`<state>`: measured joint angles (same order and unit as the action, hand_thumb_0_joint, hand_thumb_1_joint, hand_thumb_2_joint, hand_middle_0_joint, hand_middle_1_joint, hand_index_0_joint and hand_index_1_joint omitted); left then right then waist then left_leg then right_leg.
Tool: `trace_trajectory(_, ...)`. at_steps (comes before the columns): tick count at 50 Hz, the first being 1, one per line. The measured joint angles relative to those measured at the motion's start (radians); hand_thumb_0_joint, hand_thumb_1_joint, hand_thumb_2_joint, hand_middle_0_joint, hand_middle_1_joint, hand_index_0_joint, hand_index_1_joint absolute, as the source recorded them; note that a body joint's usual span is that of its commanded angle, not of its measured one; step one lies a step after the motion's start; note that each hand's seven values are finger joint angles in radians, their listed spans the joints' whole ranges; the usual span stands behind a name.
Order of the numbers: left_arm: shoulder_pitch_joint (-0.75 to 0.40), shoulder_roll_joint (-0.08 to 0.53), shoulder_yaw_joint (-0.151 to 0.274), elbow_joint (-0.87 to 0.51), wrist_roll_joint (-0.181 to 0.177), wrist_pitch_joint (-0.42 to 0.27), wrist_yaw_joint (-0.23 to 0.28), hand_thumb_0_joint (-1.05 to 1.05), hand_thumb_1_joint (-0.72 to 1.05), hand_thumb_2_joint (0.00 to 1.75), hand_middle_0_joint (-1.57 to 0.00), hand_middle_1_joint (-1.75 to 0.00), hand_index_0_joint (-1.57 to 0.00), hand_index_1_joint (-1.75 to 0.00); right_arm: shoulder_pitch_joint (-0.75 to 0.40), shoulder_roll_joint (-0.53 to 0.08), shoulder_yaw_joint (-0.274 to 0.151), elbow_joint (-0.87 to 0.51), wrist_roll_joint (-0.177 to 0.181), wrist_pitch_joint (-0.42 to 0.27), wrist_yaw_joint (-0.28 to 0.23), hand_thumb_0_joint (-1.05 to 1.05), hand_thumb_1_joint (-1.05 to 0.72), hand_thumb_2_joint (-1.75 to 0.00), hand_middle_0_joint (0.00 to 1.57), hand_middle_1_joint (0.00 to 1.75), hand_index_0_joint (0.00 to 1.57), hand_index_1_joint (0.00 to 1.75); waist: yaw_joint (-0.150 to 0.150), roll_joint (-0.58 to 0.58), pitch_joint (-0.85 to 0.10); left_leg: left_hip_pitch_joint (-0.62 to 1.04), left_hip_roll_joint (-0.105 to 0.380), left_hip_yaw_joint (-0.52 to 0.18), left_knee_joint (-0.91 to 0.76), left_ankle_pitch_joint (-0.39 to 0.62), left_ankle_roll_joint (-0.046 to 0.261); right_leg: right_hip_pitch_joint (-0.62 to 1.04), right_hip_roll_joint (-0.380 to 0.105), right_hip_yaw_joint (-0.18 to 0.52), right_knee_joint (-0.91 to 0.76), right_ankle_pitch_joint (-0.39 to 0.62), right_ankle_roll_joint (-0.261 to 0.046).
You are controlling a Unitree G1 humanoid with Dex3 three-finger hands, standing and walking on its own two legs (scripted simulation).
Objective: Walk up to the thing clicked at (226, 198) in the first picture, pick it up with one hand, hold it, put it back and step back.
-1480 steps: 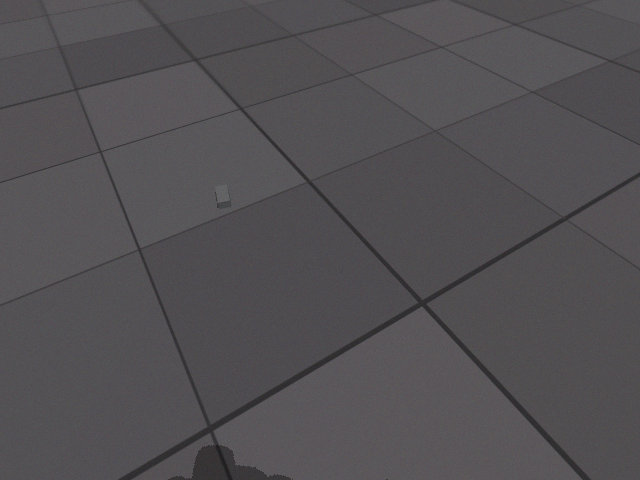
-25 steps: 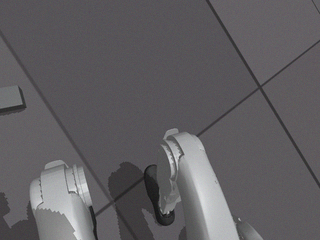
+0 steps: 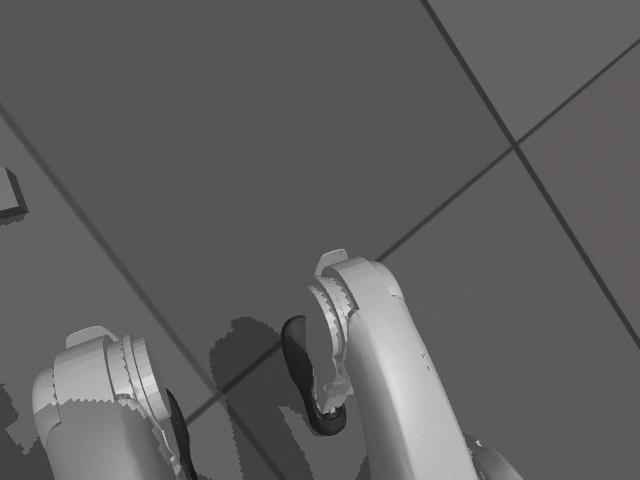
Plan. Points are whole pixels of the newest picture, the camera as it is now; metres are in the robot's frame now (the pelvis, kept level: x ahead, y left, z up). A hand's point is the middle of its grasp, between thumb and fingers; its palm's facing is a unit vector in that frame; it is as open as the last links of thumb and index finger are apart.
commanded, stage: close in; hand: left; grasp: from above
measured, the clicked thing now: out of the picture +0.51 +0.33 -0.30
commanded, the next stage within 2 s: rest palm in 0.20 s
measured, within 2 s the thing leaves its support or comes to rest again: neither
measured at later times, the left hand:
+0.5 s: hand out of the picture +0.50 +0.31 -0.21, palm faces -0.47 -0.09 -0.88, open 14.1 cm
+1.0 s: hand out of the picture +0.50 +0.31 -0.25, palm faces -0.46 -0.11 -0.88, open 14.2 cm
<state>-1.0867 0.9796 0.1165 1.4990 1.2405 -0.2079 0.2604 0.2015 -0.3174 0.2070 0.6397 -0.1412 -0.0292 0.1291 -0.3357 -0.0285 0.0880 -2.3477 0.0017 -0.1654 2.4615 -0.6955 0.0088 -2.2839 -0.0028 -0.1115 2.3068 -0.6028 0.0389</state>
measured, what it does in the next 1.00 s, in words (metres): stands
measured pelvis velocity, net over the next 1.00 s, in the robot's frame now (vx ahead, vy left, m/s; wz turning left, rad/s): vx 0.00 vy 0.01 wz -0.06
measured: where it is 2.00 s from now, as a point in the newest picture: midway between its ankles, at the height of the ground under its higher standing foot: (251, 432)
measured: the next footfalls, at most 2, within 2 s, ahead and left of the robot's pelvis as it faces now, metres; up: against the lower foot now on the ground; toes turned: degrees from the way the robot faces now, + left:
none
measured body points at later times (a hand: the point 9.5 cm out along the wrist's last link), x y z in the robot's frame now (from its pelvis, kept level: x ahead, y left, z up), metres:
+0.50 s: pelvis +0.00 +0.00 +0.00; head +0.28 +0.10 +0.34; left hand +0.52 +0.31 -0.16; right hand +0.03 -0.26 -0.07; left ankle +0.07 +0.12 -0.29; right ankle +0.12 -0.12 -0.29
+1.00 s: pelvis +0.00 +0.01 -0.01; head +0.30 +0.12 +0.31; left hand +0.52 +0.31 -0.20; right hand +0.03 -0.25 -0.06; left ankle +0.07 +0.12 -0.29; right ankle +0.12 -0.12 -0.29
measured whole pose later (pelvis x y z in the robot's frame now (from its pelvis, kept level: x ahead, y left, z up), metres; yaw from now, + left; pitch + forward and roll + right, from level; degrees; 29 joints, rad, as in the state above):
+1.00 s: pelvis +0.00 +0.01 -0.01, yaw -3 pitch +30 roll -14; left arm -1.17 1.08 0.09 1.71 1.33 -0.24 0.50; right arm 0.15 -0.35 0.31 0.60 -0.22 -0.16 0.17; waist -0.42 -0.13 0.16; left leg -2.36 0.00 -0.23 2.54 -0.73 0.01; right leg -2.27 0.02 -0.16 2.33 -0.61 0.06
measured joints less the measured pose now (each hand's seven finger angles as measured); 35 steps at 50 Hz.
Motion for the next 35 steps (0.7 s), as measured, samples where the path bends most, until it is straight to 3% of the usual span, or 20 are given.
trace_trajectory(4, -0.03, 0.001, -0.054, -0.027, 0.004, -0.044, -0.008, 0.0, -0.51, 0.98, -0.13, -1.0, -0.12, -1.0, -0.013, 0.0, -0.014, 0.011, -0.012, -0.001, 0.001, 0.0, -0.9, -0.89, 0.2, 0.3, 0.2, 0.3, 0.026, -0.021, -0.004, -0.004, -0.01, -0.002, 0.003, 0.003, -0.001, 0.005, -0.008, -0.002, 0.003, -0.006, 0.0)
trace_trajectory(8, -0.064, -0.013, -0.093, -0.019, 0.032, -0.073, 0.017, 0.0, -0.5, 1.0, -0.14, -1.01, -0.13, -1.01, -0.033, -0.001, -0.019, 0.013, -0.021, -0.004, 0.003, 0.0, -0.9, -0.89, 0.2, 0.3, 0.2, 0.3, 0.025, -0.038, -0.016, -0.005, -0.015, -0.008, 0.007, -0.003, 0.0, 0.012, -0.011, -0.009, 0.002, -0.015, 0.001)
trace_trajectory(14, -0.073, -0.024, -0.069, 0.051, 0.085, -0.06, 0.096, 0.0, -0.5, 1.0, -0.13, -0.99, -0.12, -0.99, -0.051, -0.003, -0.011, -0.023, -0.03, -0.011, 0.012, 0.0, -0.9, -0.89, 0.2, 0.3, 0.2, 0.3, -0.014, -0.037, -0.028, -0.001, -0.015, -0.016, 0.009, -0.015, 0.005, 0.024, -0.01, -0.016, -0.005, -0.024, 0.0)
trace_trajectory(18, -0.077, -0.02, -0.048, 0.105, 0.102, -0.033, 0.138, 0.0, -0.5, 0.99, -0.13, -0.98, -0.12, -0.98, -0.048, -0.002, 0.006, -0.039, -0.031, -0.021, 0.018, 0.0, -0.9, -0.89, 0.2, 0.3, 0.2, 0.3, -0.039, -0.033, -0.028, -0.001, -0.011, -0.015, 0.008, -0.015, 0.008, 0.022, -0.007, -0.015, -0.007, -0.021, 0.003)
trace_trajectory(25, -0.1, 0.018, -0.041, 0.192, 0.094, -0.007, 0.171, 0.0, -0.52, 1.0, -0.12, -0.95, -0.1, -0.96, -0.029, -0.001, 0.046, -0.038, -0.034, -0.05, 0.021, 0.0, -0.89, -0.89, 0.2, 0.3, 0.2, 0.3, -0.068, -0.039, 0.002, -0.009, -0.003, -0.014, 0.018, -0.006, 0.009, 0.006, 0.003, -0.012, 0.0, -0.003, 0.01)
trace_trajectory(35, -0.09, 0.078, -0.027, 0.205, 0.087, -0.043, 0.189, 0.0, -0.53, 1.0, -0.11, -0.96, -0.09, -0.97, -0.008, -0.007, 0.089, -0.022, -0.05, -0.076, 0.015, 0.0, -0.89, -0.89, 0.2, 0.3, 0.2, 0.3, -0.08, -0.068, 0.053, -0.018, 0.003, -0.034, 0.05, -0.01, 0.004, -0.005, 0.014, -0.027, 0.019, 0.008, 0.011)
